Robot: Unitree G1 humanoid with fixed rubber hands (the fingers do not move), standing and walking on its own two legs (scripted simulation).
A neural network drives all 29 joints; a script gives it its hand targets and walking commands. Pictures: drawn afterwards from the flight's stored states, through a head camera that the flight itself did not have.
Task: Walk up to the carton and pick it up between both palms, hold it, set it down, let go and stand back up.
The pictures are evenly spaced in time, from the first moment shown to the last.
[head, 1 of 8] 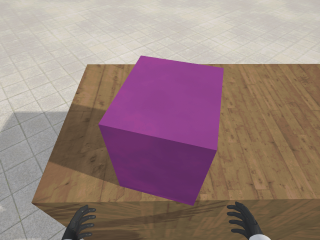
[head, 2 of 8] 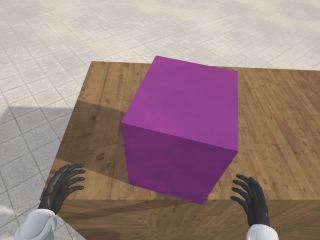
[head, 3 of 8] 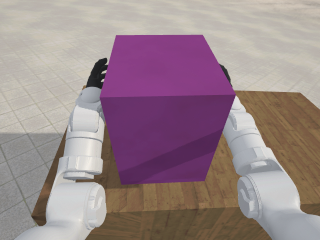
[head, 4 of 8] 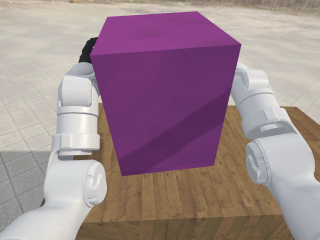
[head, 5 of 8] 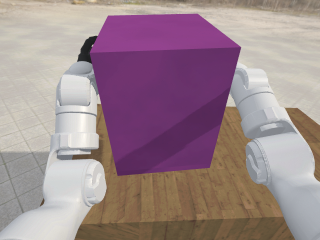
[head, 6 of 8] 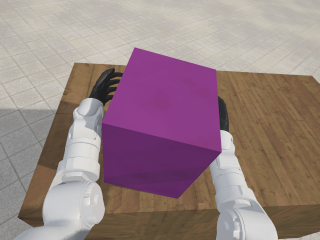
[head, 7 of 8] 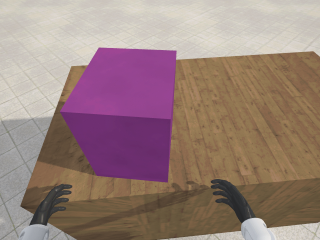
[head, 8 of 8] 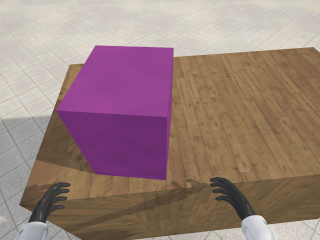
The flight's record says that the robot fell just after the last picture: no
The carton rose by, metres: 0.26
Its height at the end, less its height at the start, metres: +0.00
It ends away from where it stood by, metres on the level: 0.06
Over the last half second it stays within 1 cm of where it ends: yes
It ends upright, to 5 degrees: yes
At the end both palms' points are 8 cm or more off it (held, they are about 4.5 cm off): yes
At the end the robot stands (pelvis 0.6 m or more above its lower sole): yes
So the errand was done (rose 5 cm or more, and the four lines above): yes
